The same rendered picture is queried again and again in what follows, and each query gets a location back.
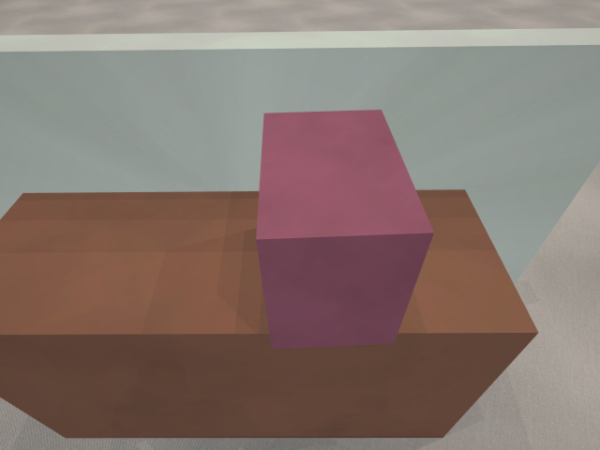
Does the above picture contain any pedestal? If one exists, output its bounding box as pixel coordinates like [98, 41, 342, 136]
[0, 189, 538, 438]

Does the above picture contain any carton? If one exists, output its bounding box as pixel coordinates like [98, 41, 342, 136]
[256, 110, 434, 350]

